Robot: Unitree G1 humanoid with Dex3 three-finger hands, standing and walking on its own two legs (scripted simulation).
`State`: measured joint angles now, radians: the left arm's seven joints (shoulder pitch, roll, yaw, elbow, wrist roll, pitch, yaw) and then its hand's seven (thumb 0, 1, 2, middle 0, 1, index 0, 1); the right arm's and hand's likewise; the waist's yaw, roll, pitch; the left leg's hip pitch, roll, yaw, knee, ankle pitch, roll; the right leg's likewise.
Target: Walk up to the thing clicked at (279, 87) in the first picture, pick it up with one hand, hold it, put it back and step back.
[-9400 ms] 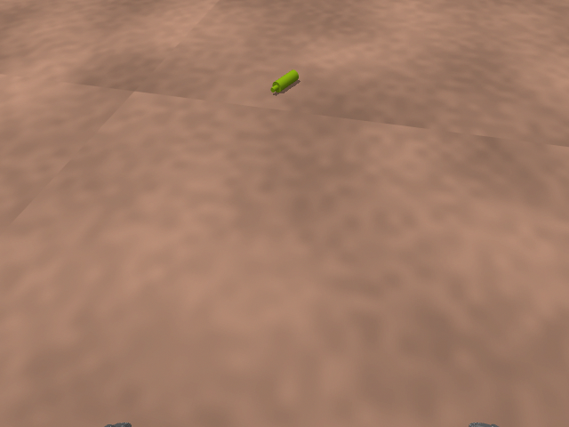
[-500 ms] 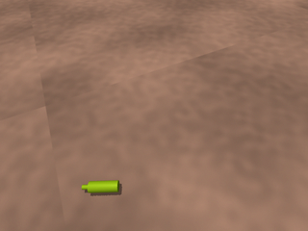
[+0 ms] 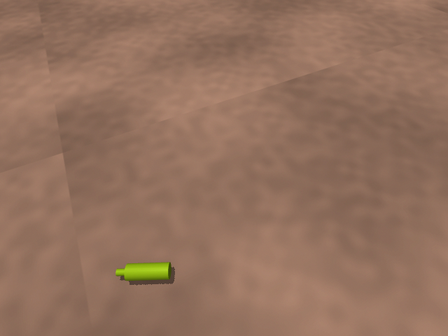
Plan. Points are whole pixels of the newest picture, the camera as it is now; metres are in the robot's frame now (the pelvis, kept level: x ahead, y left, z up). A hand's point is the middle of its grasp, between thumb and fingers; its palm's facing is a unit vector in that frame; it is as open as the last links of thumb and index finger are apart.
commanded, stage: stand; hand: left
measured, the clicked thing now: (143, 271) +0.46 +0.39 -0.75
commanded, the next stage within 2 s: walk up in 1.34 s
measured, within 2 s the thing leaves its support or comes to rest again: neither
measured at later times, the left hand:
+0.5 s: hand out of the picture +0.09 +0.26 -0.16, palm faces -0.03 -0.94 -0.35, open 7.4 cm
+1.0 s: hand out of the picture +0.08 +0.26 -0.16, palm faces -0.02 -0.94 -0.34, open 7.4 cm
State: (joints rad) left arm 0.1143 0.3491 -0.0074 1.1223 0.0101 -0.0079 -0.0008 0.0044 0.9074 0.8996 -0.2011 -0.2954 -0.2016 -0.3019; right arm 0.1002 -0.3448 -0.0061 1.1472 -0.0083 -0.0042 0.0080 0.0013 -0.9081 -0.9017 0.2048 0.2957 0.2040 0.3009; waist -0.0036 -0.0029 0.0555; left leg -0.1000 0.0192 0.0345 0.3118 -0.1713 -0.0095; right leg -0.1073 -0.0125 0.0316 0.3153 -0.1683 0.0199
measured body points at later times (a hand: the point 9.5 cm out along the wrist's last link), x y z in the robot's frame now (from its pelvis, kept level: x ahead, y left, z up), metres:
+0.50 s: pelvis +0.01 +0.00 +0.00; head +0.02 +0.01 +0.45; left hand +0.09 +0.31 -0.13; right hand +0.09 -0.30 -0.13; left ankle +0.00 +0.12 -0.75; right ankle +0.00 -0.13 -0.75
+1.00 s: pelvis +0.01 +0.00 +0.00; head +0.02 +0.01 +0.45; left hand +0.08 +0.31 -0.13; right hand +0.09 -0.29 -0.13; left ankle +0.00 +0.12 -0.75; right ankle +0.00 -0.13 -0.75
